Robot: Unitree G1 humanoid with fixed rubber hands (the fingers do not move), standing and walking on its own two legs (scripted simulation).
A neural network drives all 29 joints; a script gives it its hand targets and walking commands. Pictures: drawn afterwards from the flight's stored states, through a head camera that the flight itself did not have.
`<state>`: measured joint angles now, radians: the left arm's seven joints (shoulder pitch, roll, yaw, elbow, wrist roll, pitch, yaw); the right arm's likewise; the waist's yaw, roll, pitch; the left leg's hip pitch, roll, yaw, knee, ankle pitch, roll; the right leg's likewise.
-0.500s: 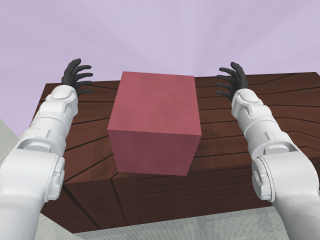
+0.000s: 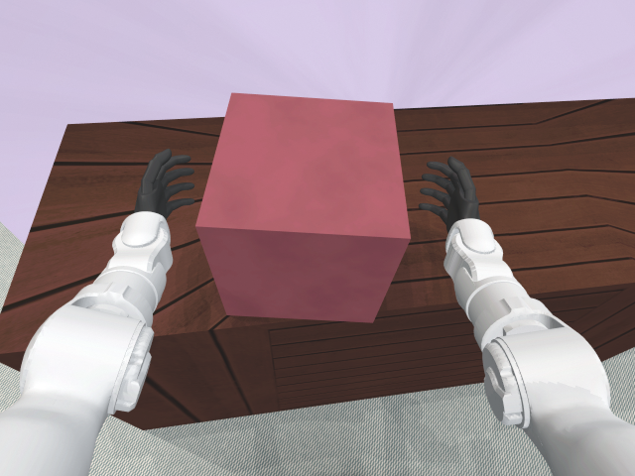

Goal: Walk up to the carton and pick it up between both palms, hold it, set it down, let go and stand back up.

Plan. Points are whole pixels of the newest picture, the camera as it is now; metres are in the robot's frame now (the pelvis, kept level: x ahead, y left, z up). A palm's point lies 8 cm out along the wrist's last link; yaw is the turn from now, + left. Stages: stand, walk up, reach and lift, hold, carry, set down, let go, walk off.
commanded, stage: reach and lift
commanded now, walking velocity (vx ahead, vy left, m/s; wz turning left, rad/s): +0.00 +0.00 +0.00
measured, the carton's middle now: (306, 214) +0.47 +0.01 +0.03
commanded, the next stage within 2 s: none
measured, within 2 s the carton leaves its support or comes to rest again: neither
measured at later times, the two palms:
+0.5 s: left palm (184, 216) +0.45 +0.17 +0.05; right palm (418, 222) +0.45 -0.15 +0.05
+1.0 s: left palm (182, 222) +0.43 +0.17 +0.06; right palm (421, 232) +0.42 -0.14 +0.06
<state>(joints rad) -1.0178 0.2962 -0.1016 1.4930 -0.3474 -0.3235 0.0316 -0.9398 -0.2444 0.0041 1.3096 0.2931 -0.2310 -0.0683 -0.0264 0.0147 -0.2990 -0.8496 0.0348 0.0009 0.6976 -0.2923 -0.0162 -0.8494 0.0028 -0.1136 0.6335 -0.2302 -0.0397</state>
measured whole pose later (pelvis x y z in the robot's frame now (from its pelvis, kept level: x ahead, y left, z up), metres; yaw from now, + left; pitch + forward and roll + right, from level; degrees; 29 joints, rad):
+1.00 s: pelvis +0.01 +0.02 +0.03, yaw +0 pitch +15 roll -1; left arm -0.88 0.06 0.48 1.32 0.26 -0.36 0.06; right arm -0.80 0.05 -0.69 1.09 -0.48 -0.32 -0.06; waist -0.01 0.02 -0.11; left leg -0.51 0.01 0.03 0.46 -0.22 0.01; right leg -0.51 -0.01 -0.09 0.39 -0.15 -0.01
